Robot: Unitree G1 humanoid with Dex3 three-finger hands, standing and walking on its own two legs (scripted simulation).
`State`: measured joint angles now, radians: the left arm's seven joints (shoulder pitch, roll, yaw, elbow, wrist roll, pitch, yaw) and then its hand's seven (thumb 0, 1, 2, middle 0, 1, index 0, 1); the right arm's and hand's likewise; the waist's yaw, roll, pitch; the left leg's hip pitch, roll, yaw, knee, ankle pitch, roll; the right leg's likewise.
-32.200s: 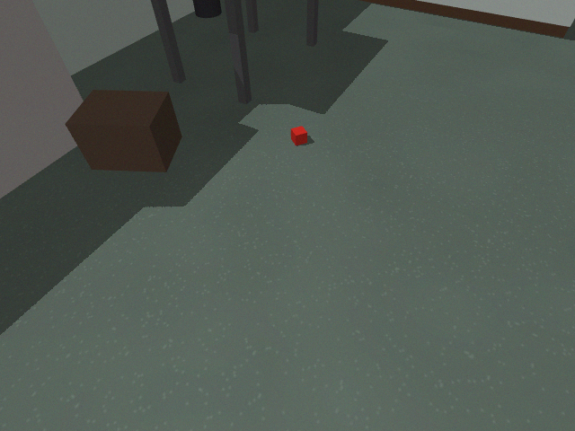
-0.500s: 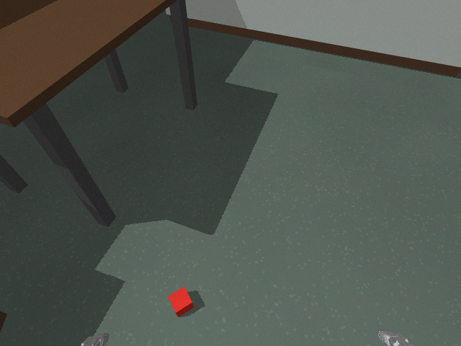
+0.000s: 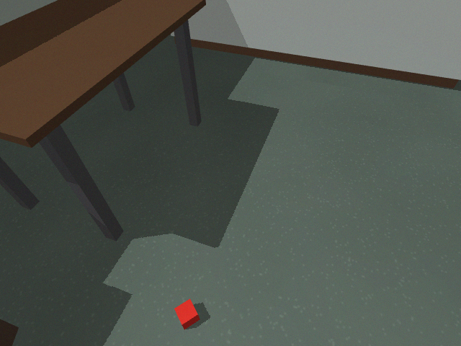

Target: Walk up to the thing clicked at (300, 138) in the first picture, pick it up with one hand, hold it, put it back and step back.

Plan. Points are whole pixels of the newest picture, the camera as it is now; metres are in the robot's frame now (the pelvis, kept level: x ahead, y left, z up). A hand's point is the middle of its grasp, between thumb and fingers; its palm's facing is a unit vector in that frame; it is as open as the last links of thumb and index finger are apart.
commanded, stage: stand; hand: left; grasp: from above
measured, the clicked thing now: (187, 314) +0.39 +0.23 -0.74
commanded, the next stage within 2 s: step back in 1.70 s
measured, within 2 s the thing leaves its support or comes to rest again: neither
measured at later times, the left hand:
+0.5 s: hand out of the picture +0.07 +0.22 -0.16, palm faces +0.01 -0.95 -0.32, open 7.4 cm
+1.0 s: hand out of the picture +0.08 +0.23 -0.16, palm faces -0.01 -0.94 -0.33, open 7.4 cm
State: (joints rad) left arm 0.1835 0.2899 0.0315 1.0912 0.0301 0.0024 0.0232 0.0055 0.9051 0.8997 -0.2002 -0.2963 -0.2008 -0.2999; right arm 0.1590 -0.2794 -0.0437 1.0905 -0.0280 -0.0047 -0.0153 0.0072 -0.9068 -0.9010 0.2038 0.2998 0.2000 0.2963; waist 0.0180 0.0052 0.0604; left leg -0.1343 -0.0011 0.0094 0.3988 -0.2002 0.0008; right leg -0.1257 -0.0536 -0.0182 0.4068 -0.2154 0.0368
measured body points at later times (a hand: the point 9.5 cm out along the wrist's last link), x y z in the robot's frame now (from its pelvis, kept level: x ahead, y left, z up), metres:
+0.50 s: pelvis +0.00 -0.01 +0.00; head +0.01 -0.02 +0.45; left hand +0.07 +0.27 -0.13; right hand +0.07 -0.30 -0.14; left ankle +0.01 +0.12 -0.74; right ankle +0.01 -0.14 -0.74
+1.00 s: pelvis +0.01 -0.01 +0.00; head +0.02 -0.02 +0.45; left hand +0.08 +0.28 -0.13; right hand +0.07 -0.31 -0.14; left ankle +0.01 +0.12 -0.74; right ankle +0.01 -0.14 -0.74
